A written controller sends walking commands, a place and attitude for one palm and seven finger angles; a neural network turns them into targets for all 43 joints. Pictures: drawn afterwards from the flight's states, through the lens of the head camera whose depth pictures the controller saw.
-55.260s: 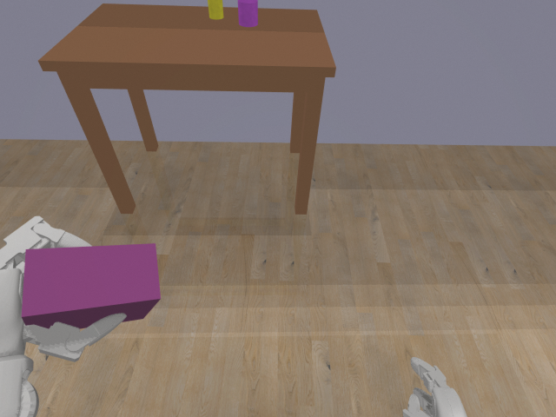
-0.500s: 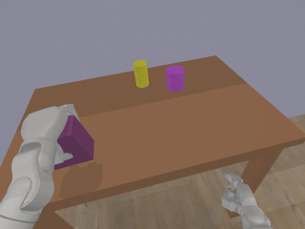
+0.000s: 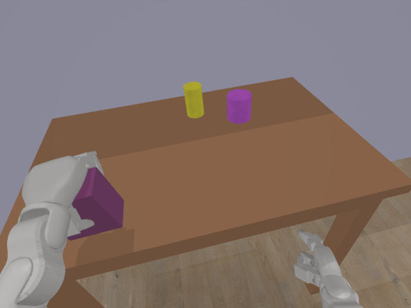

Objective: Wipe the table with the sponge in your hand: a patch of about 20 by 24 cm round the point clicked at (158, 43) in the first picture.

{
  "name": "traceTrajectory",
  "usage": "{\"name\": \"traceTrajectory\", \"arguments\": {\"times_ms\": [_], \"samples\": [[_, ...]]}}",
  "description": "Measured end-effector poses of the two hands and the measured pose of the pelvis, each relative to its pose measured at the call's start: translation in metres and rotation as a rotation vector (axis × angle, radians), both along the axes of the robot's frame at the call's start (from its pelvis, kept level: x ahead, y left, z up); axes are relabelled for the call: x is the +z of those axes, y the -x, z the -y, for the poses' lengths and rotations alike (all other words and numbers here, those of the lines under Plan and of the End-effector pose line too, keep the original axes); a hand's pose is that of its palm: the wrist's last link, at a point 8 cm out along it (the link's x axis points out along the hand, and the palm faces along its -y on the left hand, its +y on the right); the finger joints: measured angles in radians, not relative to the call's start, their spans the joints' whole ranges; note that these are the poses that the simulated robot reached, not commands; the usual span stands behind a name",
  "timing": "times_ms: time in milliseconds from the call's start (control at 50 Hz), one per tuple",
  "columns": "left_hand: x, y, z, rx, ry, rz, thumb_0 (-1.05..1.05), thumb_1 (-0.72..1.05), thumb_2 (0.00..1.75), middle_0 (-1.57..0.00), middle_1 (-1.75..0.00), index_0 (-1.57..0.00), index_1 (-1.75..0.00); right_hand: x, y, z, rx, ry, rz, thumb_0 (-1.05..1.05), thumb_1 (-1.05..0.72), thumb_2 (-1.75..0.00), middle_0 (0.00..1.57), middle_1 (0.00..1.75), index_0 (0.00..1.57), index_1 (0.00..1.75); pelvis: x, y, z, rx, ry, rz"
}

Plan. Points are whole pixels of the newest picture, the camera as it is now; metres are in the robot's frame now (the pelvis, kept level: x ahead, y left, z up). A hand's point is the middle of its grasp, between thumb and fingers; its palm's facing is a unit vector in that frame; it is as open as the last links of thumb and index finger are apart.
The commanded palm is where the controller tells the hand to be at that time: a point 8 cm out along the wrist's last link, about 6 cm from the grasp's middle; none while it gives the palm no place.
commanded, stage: bring the sponge back beside the body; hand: left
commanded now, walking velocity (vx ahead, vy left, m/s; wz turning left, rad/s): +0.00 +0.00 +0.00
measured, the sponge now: (88, 210) +0.22 +0.28 +0.11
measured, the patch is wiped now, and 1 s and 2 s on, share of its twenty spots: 1.00 1.00 1.00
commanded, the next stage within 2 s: step back with the hand held close in 0.70 s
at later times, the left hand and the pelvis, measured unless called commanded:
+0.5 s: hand (65, 213) +0.19 +0.28 +0.14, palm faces +0.13 -0.12 -0.98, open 9.9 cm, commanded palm +0.15 +0.28 +0.22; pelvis +0.00 +0.00 +0.00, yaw +0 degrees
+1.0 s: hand (89, 196) +0.21 +0.24 +0.17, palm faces +0.31 -0.83 -0.46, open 9.9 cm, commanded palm +0.16 +0.28 +0.21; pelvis +0.00 +0.00 -0.01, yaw -1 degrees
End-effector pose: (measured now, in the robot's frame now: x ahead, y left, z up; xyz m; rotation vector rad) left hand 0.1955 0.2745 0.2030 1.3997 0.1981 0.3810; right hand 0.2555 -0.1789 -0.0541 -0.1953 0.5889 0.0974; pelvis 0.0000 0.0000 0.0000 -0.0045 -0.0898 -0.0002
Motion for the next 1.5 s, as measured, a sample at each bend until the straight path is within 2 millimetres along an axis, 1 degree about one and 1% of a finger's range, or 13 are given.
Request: {"name": "traceTrajectory", "arguments": {"times_ms": [400,840,860,880,920,960,1000,1060,1140,1200,1240,1340,1500], "samples": [[-0.011,0.03,-0.006,0.025,0.009,-0.027,0.0,-0.48,1.07,-0.74,-1.35,-0.75,-1.34,0.001,-0.001,0.002,0.014,0.02,0.01,0.02,-0.91,-0.9,0.2,0.3,0.2,0.3,-0.001,-0.001,0.0,0.002,0.006,0.009],[-0.008,0.032,-0.007,0.012,0.0,-0.004,0.0,-0.48,1.07,-0.74,-1.35,-0.75,-1.34,0.005,0.003,0.0,0.009,0.017,0.024,0.02,-0.9,-0.9,0.2,0.3,0.2,0.3,-0.001,0.002,-0.002,0.001,0.006,0.015],[-0.009,0.03,-0.01,-0.019,0.166,0.044,0.0,-0.48,1.07,-0.74,-1.35,-0.75,-1.34,0.006,0.004,0.0,0.007,0.012,0.027,0.02,-0.9,-0.9,0.2,0.3,0.2,0.3,-0.001,0.003,-0.002,0.004,0.01,0.014],[-0.011,0.028,-0.012,-0.068,0.348,0.108,0.0,-0.48,1.07,-0.74,-1.35,-0.75,-1.34,0.008,0.007,-0.001,0.01,0.013,0.04,0.02,-0.91,-0.9,0.2,0.3,0.2,0.3,-0.001,0.004,-0.002,0.003,0.013,0.002],[-0.015,0.025,-0.013,-0.155,0.597,0.229,0.0,-0.48,1.07,-0.74,-1.35,-0.75,-1.34,0.011,0.018,0.001,-0.002,0.018,0.053,0.02,-0.91,-0.9,0.2,0.3,0.2,0.3,-0.002,0.004,-0.002,-0.003,0.018,-0.032],[-0.015,0.023,-0.009,-0.237,0.733,0.335,0.0,-0.49,1.07,-0.74,-1.35,-0.75,-1.34,0.008,0.033,0.007,-0.031,0.045,0.035,0.01,-0.91,-0.9,0.2,0.3,0.2,0.3,-0.004,0.003,-0.002,-0.011,0.027,-0.054],[-0.011,0.021,-0.004,-0.321,0.808,0.432,0.0,-0.49,1.07,-0.74,-1.35,-0.75,-1.34,0.0,0.051,0.016,-0.074,0.083,-0.008,0.01,-0.9,-0.9,0.2,0.3,0.2,0.3,-0.007,0.002,-0.005,-0.015,0.03,-0.064],[-0.001,0.017,-0.003,-0.413,0.844,0.538,0.0,-0.49,1.07,-0.74,-1.35,-0.75,-1.34,-0.014,0.081,0.032,-0.152,0.133,-0.1,0.01,-0.9,-0.9,0.2,0.3,0.2,0.3,-0.009,0.0,-0.011,-0.014,0.029,-0.084],[0.005,0.013,-0.017,-0.454,0.805,0.592,0.0,-0.49,1.07,-0.74,-1.35,-0.75,-1.34,-0.03,0.121,0.048,-0.25,0.171,-0.215,0.01,-0.9,-0.9,0.2,0.3,0.2,0.3,-0.012,0.0,-0.02,-0.015,0.032,-0.111],[0.003,0.011,-0.029,-0.444,0.777,0.583,0.0,-0.49,1.07,-0.74,-1.35,-0.75,-1.34,-0.036,0.144,0.052,-0.301,0.178,-0.267,0.02,-0.91,-0.9,0.2,0.3,0.2,0.3,-0.013,0.002,-0.026,-0.02,0.029,-0.121],[0.0,0.012,-0.033,-0.434,0.771,0.568,0.0,-0.49,1.07,-0.74,-1.35,-0.75,-1.34,-0.037,0.153,0.05,-0.315,0.177,-0.276,0.02,-0.91,-0.9,0.2,0.3,0.2,0.3,-0.013,0.005,-0.029,-0.024,0.024,-0.125],[-0.003,0.022,-0.031,-0.436,0.761,0.55,0.0,-0.49,1.07,-0.74,-1.35,-0.75,-1.34,-0.038,0.155,0.039,-0.291,0.157,-0.237,0.02,-0.91,-0.9,0.2,0.3,0.2,0.3,-0.014,0.012,-0.032,-0.031,0.019,-0.125],[0.007,0.045,-0.024,-0.449,0.739,0.624,0.0,-0.49,1.08,-0.74,-1.35,-0.75,-1.34,-0.033,0.125,0.024,-0.213,0.11,-0.131,0.02,-0.9,-0.9,0.2,0.3,0.2,0.3,-0.016,0.025,-0.025,-0.015,0.032,-0.127]]}}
